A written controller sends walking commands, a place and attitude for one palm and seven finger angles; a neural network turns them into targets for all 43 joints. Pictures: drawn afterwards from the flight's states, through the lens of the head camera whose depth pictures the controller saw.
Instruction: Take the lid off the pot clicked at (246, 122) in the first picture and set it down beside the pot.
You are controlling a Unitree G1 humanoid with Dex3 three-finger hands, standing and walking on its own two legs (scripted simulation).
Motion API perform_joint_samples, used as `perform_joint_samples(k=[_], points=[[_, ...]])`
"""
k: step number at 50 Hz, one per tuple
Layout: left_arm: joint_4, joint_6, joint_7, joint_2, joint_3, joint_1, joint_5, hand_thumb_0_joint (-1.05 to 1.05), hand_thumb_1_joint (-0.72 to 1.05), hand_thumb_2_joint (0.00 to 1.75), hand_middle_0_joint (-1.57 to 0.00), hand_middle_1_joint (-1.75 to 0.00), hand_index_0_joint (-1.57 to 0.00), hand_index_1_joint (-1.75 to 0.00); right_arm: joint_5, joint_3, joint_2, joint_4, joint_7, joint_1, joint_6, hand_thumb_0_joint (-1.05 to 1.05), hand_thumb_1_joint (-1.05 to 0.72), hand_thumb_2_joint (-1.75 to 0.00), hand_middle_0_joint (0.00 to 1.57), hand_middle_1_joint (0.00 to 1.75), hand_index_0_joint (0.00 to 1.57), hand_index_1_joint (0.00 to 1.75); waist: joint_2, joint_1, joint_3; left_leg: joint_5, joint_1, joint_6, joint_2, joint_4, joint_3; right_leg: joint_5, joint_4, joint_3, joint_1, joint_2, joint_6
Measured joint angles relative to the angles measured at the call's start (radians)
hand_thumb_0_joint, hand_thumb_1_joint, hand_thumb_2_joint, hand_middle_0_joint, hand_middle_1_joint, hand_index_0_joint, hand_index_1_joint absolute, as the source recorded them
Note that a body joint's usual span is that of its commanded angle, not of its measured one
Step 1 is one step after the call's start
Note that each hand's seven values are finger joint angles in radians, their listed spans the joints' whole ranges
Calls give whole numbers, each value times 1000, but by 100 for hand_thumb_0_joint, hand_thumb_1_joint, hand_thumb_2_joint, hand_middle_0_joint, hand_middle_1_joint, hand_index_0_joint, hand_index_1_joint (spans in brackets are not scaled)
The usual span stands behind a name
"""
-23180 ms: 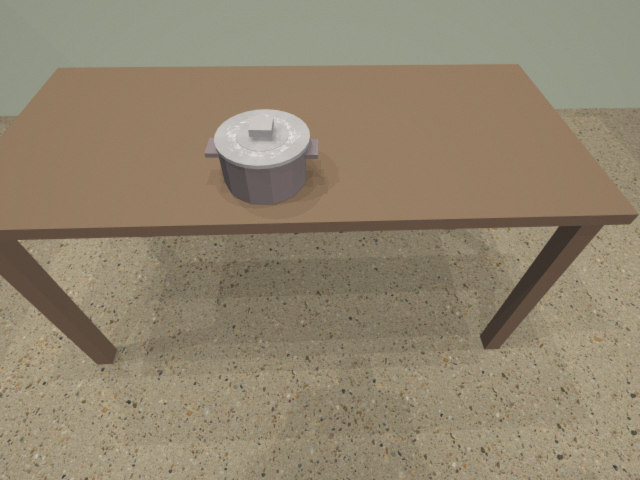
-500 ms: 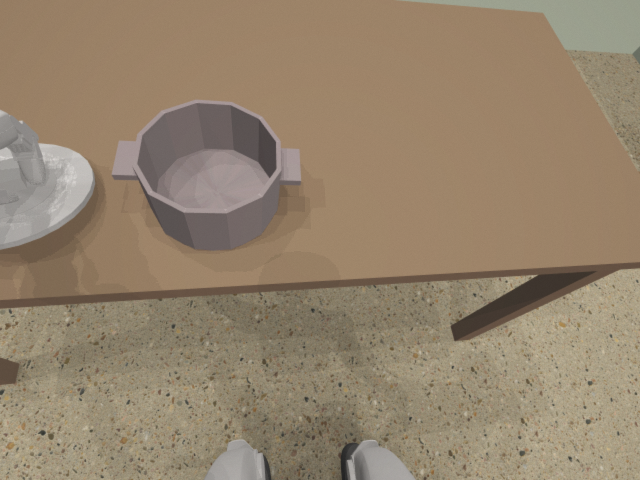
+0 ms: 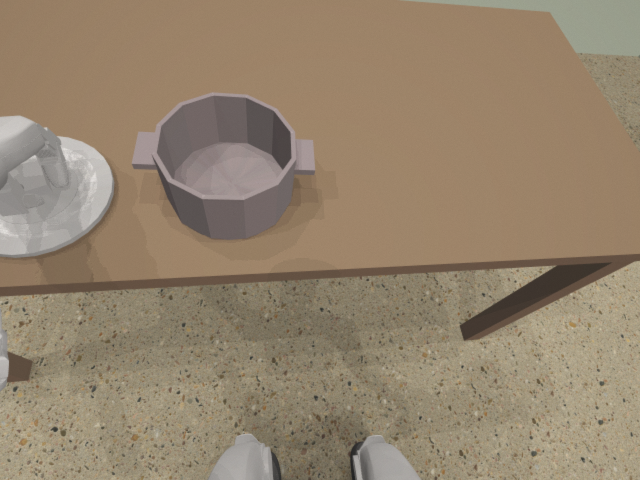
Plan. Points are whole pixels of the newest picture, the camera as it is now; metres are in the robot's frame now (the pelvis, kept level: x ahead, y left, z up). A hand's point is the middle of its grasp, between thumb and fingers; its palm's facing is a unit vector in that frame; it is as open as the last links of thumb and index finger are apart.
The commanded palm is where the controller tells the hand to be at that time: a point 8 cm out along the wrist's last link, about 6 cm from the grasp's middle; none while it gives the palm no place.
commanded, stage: open the fingers wide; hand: left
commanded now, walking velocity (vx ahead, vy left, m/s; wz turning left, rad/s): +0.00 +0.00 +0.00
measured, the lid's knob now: (26, 181) +0.49 +0.35 +0.00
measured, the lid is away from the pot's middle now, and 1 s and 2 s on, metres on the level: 0.25 0.25 0.25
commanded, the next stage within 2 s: raise the empty hand in 0.88 s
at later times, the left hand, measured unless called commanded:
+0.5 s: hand (11, 190) +0.46 +0.34 +0.03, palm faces -0.45 -0.11 -0.89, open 8.9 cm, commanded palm +0.50 +0.32 +0.08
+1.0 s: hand (15, 194) +0.46 +0.34 +0.03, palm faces -0.46 -0.11 -0.88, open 11.0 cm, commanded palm +0.50 +0.32 +0.08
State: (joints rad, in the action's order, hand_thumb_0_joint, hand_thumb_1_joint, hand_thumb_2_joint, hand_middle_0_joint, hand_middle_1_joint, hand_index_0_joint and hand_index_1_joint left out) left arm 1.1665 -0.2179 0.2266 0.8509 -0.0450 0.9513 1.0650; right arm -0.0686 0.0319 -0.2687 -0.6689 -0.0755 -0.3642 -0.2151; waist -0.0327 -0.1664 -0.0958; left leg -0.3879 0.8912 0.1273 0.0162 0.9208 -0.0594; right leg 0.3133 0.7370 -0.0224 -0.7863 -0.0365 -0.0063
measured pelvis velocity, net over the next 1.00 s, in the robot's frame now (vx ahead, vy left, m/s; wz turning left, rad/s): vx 0.00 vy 0.00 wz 0.02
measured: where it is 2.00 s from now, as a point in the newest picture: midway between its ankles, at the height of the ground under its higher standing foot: outside the picture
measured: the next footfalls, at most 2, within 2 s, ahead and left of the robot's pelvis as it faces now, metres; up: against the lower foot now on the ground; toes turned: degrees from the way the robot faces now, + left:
none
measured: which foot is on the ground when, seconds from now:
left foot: down 0.00-1.00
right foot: down 0.00-1.00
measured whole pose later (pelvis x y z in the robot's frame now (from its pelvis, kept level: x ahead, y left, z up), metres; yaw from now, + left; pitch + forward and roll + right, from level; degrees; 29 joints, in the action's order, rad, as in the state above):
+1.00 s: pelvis +0.00 +0.00 +0.00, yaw +1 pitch +20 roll -7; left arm 1.18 -0.21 0.23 0.84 0.00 0.97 1.06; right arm -0.07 0.03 -0.28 -0.66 -0.08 -0.36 -0.17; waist -0.02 -0.17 -0.09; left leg -0.38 0.89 0.12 0.01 0.92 -0.04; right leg 0.32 0.74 -0.03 -0.78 -0.02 -0.01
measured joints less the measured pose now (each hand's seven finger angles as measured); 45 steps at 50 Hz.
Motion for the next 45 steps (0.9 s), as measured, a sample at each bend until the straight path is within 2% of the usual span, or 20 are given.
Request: perform_joint_samples(k=[5,13,21,33,45], points=[[15,20,-6,-10,39,17,-3,-5,27,87,-50,-93,-74,-104,-5,-2,-3,9,0,3,20,0,-90,-90,21,30,21,30,4,1,1,8,-4,0,-5,-4,6,-2,-2,2,6,0,-13],[17,13,5,-5,42,32,-4,-4,26,84,-51,-94,-65,-101,-6,0,-23,18,-11,7,43,0,-90,-90,21,30,21,30,6,-2,5,8,4,4,-8,3,5,0,6,-3,-1,0,-12],[9,10,16,2,34,30,-4,-1,21,78,-52,-96,-56,-96,-3,-3,-23,17,-12,-1,44,0,-91,-90,20,30,21,30,4,-1,2,2,10,4,-7,9,7,3,8,-5,-5,2,-9],[-1,9,18,-12,41,17,-9,0,7,67,-43,-92,-41,-90,-2,-3,-5,3,-4,-6,32,0,-90,-90,21,30,21,30,0,6,-2,3,4,2,-11,3,15,5,1,-8,4,6,-14],[4,11,7,-18,44,8,-11,0,2,62,-36,-89,-36,-89,-2,-2,-7,5,-6,0,38,0,-90,-90,21,30,21,30,5,3,-2,7,-6,-3,-10,-4,20,4,-4,-9,14,10,-7]])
